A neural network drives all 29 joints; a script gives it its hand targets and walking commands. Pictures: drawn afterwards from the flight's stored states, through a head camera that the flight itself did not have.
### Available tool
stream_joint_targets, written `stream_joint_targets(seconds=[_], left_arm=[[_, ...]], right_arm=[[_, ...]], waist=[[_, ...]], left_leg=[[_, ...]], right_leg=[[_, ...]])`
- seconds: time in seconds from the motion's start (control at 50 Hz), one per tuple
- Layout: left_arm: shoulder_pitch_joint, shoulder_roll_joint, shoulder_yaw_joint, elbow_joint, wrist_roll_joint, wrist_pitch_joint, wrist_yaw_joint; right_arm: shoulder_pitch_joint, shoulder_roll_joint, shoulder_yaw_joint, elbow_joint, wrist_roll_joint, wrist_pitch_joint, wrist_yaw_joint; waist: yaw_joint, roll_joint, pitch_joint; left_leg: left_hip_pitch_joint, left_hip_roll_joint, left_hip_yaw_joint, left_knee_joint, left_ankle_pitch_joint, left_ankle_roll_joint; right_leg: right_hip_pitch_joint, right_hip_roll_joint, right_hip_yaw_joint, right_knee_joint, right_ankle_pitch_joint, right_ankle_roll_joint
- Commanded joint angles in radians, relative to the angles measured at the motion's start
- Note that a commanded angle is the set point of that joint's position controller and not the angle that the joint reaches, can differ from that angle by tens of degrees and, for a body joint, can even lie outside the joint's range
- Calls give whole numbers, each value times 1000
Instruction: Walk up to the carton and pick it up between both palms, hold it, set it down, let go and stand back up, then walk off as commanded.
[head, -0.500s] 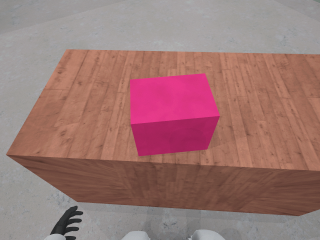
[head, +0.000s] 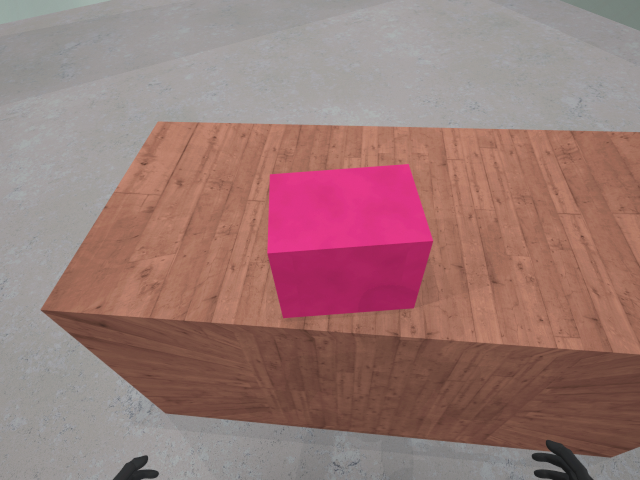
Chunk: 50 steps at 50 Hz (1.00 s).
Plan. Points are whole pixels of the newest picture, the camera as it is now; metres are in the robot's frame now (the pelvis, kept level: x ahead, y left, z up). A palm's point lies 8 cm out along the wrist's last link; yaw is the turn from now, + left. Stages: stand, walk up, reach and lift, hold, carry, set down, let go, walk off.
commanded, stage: stand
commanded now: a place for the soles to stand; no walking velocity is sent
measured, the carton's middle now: (344, 243) +0.47 +0.01 -0.03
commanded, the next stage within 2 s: reach and lift in 1.70 s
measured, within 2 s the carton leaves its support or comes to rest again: neither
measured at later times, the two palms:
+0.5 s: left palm out of the picture +0.06 +0.30 -0.11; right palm out of the picture +0.03 -0.29 -0.11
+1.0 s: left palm out of the picture +0.06 +0.31 -0.11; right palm out of the picture +0.09 -0.27 -0.11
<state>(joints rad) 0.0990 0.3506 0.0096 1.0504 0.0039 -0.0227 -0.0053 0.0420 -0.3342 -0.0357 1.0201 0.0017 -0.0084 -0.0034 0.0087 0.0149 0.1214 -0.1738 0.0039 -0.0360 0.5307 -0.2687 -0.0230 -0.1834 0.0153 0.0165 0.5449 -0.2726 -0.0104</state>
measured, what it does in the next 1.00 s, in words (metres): stands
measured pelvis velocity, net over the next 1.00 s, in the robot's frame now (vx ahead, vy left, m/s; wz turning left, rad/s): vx -0.01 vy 0.01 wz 0.01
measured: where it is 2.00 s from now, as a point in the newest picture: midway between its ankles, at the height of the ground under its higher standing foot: outside the picture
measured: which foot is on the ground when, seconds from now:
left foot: down 0.00-1.00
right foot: down 0.00-1.00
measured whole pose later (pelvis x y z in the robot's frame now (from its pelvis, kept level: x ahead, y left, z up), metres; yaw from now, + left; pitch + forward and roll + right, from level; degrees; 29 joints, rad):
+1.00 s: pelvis -0.01 +0.01 +0.01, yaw +1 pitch -3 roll +0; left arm 0.10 0.34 0.02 1.12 0.01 -0.02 -0.01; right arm 0.07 -0.31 -0.03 1.10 0.00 -0.02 0.01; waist 0.01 0.01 0.07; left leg -0.16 -0.01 -0.05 0.37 -0.16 -0.01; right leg -0.15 0.00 0.02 0.36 -0.15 0.01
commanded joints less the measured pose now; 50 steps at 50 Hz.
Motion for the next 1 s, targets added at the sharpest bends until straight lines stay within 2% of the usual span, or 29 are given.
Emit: stream_joint_targets(seconds=[0.0, 0.02, 0.04, 0.08, 0.1, 0.12, 0.16, 0.22, 0.26, 0.28, 0.34, 0.36, 0.4, 0.46, 0.48, 0.52, 0.54, 0.58, 0.6, 0.64, 0.66, 0.68, 0.72, 0.8, 0.84, 0.9, 0.92, 0.96, 0.98], left_arm=[[-78, 221, 37, -51, -2, -23, 12], [-88, 204, 35, -52, 0, -24, 12], [-70, 202, 34, -45, -7, -24, 12], [-70, 209, 38, -35, 2, -21, 14], [-85, 212, 50, -36, 4, -21, 11], [-63, 198, 43, -27, 3, -19, 8], [-95, 221, 49, -38, 12, -21, 9], [-60, 197, 50, -13, 7, -18, 3], [-76, 200, 49, -37, 9, -17, 6], [-57, 196, 48, -25, 3, -18, 3], [-55, 190, 40, -12, 9, -16, 5], [-66, 198, 48, -21, 6, -17, 2], [-64, 186, 48, -14, 6, -20, 5], [-45, 190, 50, -4, 13, -12, 5], [-56, 194, 50, -3, 14, -8, 2], [-13, 196, 49, -9, 14, -13, -2], [-25, 182, 58, -5, 17, -17, 3], [-59, 164, 48, -13, 15, -18, 0], [-29, 174, 50, 13, 10, -21, 2], [-19, 189, 49, 12, 11, -21, 4], [-25, 205, 53, 4, 11, -21, 2], [-51, 202, 52, 4, 14, -17, 0], [-57, 196, 53, -8, 8, -18, 5], [-37, 188, 48, 11, 6, -14, 7], [-43, 191, 43, 14, 10, -19, 8], [-32, 203, 54, 12, 4, -17, 6], [-26, 170, 38, 6, 11, -20, 5], [-12, 190, 46, 13, 7, -19, 3], [-27, 194, 45, 9, 5, -19, 7]], right_arm=[[-33, -197, -32, -19, 2, -12, -4], [-43, -204, -30, -13, -3, -14, -3], [-44, -213, -31, 1, 1, -13, -5], [-41, -192, -25, 14, -2, -14, 2], [-6, -196, -31, 31, -3, -14, 3], [-73, -189, -16, 20, -4, -19, 2], [-23, -201, -30, 42, -13, -15, 7], [-6, -209, -28, 61, -10, -21, 11], [-29, -209, -35, 39, -20, -22, 9], [-13, -210, -26, 40, -10, -26, 10], [-49, -217, -29, 34, -14, -25, 7], [-48, -206, -28, 31, -11, -27, 6], [6, -201, -30, 48, -10, -24, 7], [12, -226, -37, 64, -13, -15, 7], [26, -225, -40, 47, -11, -15, 7], [-1, -211, -34, 49, -21, -17, 12], [18, -202, -37, 40, -17, -17, 8], [50, -222, -37, 57, -19, -25, 7], [47, -217, -37, 50, -12, -27, 8], [12, -208, -26, 27, -9, -25, 12], [0, -181, -22, 33, -7, -23, 7], [26, -198, -26, 33, -5, -24, 7], [31, -177, -22, 42, -14, -23, 6], [19, -207, -27, 30, -9, -26, 1], [2, -194, -24, 22, -12, -26, 1], [12, -207, -27, 24, -5, -19, 1], [5, -223, -31, 28, -6, -22, 0], [16, -205, -23, 30, -7, -23, 2], [-8, -205, -25, 29, -8, -24, 2]], waist=[[-16, -78, -117], [-24, -6, -101], [-19, -67, -105], [2, -65, -94], [-20, -111, -88], [7, -49, -83], [-25, -26, -46], [-8, -69, -113], [-1, -9, -111], [7, -30, -144], [-1, 47, -86], [7, 5, -115], [-9, 5, -126], [-15, 54, -73], [-21, 16, -81], [-6, 27, -91], [-6, -12, -94], [-21, -8, -140], [-7, 38, -138], [2, 22, -150], [4, -45, -110], [-20, -50, -105], [-21, 38, -92], [-1, -13, -125], [-14, 45, -77], [-13, 6, -112], [-8, -23, -144], [-6, 16, -127], [-3, -30, -98]], left_leg=[[87, 89, -93, -152, 141, 58], [75, 82, -85, -175, 153, 52], [68, 90, -101, -187, 120, 59], [53, 87, -97, -216, 94, 60], [61, 83, -103, -213, 76, 53], [57, 88, -105, -211, 53, 50], [35, 70, -92, -234, 9, 40], [34, 92, -116, -250, 52, 40], [38, 82, -110, -240, 45, 39], [61, 98, -112, -259, 65, 43], [-18, 108, -138, -296, -51, 51], [-16, 115, -139, -288, -41, 48], [-2, 108, -128, -284, -1, 48], [-43, 115, -152, -312, -160, 55], [-56, 105, -166, -303, -172, 54], [-24, 100, -147, -275, -116, 43], [-38, 94, -144, -277, -110, 45], [-6, 107, -146, -299, 5, 55], [22, 109, -136, -286, 56, 48], [10, 114, -136, -263, 27, 59], [7, 102, -140, -247, 17, 55], [-1, 98, -115, -227, 21, 56], [2, 100, -120, -248, 42, 54], [19, 115, -136, -274, 120, 52], [33, 103, -110, -248, 173, 47], [36, 107, -126, -273, 50, 50], [47, 117, -150, -264, 77, 64], [-3, 107, -125, -259, 63, 57], [8, 99, -141, -257, 104, 53]], right_leg=[[-44, -153, 180, -242, 146, -22], [-30, -144, 185, -251, 164, -28], [-29, -146, 176, -265, 124, -25], [-5, -135, 164, -277, 46, -22], [0, -138, 174, -297, 12, -23], [-44, -145, 175, -318, 31, -22], [-41, -134, 172, -330, -115, -21], [22, -124, 138, -317, -14, -9], [6, -127, 152, -315, -27, -18], [35, -128, 136, -308, 10, -17], [9, -110, 137, -280, 31, -8], [45, -109, 139, -282, 21, -4], [48, -118, 140, -310, -19, -11], [-7, -107, 141, -293, -116, -12], [-14, -93, 132, -288, -132, -4], [-30, -98, 142, -305, -84, -3], [-3, -105, 136, -305, -102, -8], [44, -102, 127, -261, 35, -6], [33, -104, 114, -262, 45, -2], [46, -115, 107, -269, 44, -6], [-3, -114, 135, -301, 15, -12], [0, -126, 140, -304, -24, -8], [-18, -130, 145, -283, 9, -25], [26, -111, 120, -261, 81, -13], [-10, -120, 129, -267, 146, -22], [-5, -115, 123, -273, 24, -21], [19, -115, 117, -271, 64, -12], [39, -117, 124, -266, 68, -10], [4, -117, 118, -272, 62, -10]])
